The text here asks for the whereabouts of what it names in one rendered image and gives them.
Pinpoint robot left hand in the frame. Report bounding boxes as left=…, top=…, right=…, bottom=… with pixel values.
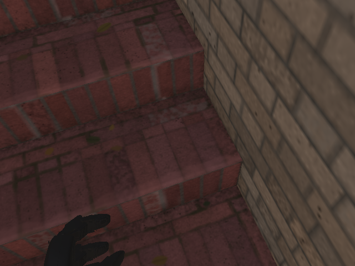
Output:
left=44, top=214, right=125, bottom=266

